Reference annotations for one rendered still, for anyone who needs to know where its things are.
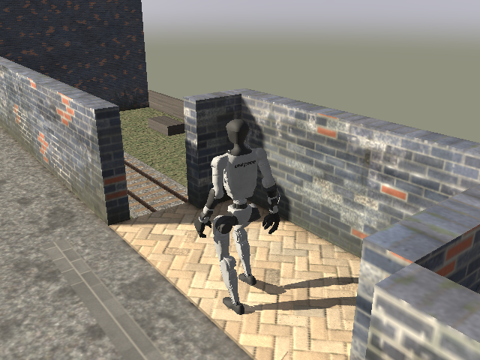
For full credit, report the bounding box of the robot right hand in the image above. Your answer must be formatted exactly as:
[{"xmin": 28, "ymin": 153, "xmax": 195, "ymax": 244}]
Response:
[{"xmin": 262, "ymin": 212, "xmax": 280, "ymax": 234}]

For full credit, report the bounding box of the robot torso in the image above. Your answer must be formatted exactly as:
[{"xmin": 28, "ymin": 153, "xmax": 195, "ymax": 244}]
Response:
[{"xmin": 223, "ymin": 146, "xmax": 257, "ymax": 226}]

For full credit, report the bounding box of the robot right forearm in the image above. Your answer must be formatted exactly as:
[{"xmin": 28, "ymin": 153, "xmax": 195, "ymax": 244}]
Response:
[{"xmin": 266, "ymin": 183, "xmax": 278, "ymax": 214}]

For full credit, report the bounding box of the robot left hand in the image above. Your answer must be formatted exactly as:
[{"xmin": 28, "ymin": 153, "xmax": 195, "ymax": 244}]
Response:
[{"xmin": 194, "ymin": 218, "xmax": 212, "ymax": 238}]

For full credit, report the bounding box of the robot left forearm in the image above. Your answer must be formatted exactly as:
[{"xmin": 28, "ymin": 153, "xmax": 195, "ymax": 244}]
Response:
[{"xmin": 199, "ymin": 189, "xmax": 218, "ymax": 224}]

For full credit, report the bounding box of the left robot upper arm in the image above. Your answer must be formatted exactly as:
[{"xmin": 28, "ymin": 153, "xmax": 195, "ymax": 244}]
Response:
[{"xmin": 211, "ymin": 154, "xmax": 228, "ymax": 200}]

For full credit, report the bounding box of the right robot upper arm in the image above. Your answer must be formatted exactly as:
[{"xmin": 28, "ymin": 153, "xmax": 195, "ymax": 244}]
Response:
[{"xmin": 252, "ymin": 148, "xmax": 275, "ymax": 188}]

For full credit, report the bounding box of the right robot foot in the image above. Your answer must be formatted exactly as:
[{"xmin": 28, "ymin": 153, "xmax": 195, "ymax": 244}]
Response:
[{"xmin": 238, "ymin": 273, "xmax": 257, "ymax": 286}]

